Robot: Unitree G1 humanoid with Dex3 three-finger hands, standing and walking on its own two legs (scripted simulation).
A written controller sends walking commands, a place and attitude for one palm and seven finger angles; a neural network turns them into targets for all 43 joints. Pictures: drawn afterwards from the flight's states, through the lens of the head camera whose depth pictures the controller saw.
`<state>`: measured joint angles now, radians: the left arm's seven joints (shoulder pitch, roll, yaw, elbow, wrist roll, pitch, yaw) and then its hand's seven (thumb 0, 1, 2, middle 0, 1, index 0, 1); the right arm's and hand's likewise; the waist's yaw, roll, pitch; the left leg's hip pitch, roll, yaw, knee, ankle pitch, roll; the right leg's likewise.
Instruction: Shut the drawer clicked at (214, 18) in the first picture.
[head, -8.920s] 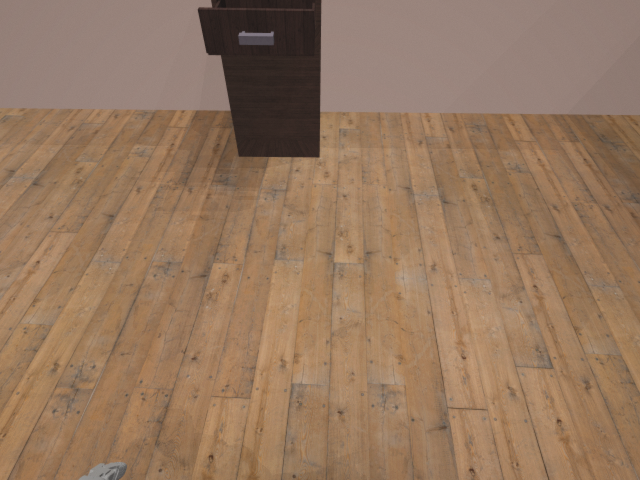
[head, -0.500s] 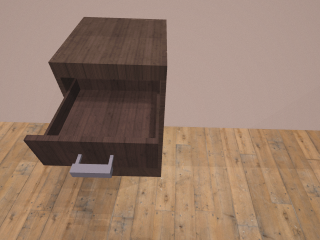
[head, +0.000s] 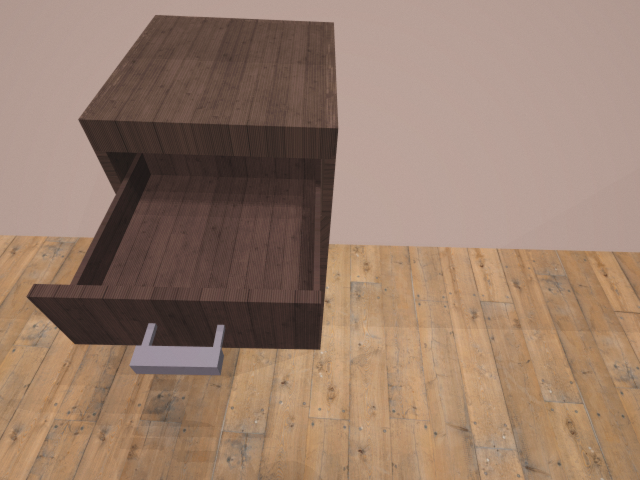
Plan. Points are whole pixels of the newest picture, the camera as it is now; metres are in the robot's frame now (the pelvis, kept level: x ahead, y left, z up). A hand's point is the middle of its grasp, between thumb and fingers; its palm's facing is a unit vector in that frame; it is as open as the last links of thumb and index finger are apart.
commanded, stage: come to a stop and stand still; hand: left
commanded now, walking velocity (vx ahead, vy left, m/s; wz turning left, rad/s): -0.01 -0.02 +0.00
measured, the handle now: (182, 345) +0.29 +0.21 -0.04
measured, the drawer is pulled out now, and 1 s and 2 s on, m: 0.30 0.30 0.30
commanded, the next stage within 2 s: look again from close up in 0.60 s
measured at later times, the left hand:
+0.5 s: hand out of the picture +0.02 +0.16 -0.17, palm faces -0.01 -0.97 -0.25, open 7.4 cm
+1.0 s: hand out of the picture -0.04 +0.14 -0.18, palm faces +0.01 -0.98 -0.19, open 7.4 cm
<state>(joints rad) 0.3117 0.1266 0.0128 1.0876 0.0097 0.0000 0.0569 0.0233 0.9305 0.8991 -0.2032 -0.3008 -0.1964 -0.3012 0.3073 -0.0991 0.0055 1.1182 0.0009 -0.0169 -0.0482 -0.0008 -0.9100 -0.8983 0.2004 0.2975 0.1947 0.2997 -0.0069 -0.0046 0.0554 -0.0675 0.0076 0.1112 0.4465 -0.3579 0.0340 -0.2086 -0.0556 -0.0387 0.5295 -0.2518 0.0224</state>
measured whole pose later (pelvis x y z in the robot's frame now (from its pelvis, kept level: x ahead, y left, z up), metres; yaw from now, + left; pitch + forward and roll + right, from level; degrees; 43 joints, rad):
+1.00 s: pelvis -0.03 -0.02 +0.00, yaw +0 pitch -1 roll +0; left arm 0.30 0.14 -0.01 1.10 0.01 -0.01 0.05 0.00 0.91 0.90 -0.20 -0.30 -0.20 -0.30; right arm 0.28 -0.14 0.00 1.17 0.00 0.00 -0.01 0.00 -0.91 -0.90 0.20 0.30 0.19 0.30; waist -0.01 0.00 0.05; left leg -0.12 0.03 0.11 0.46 -0.32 0.01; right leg -0.23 -0.03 -0.04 0.48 -0.23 0.01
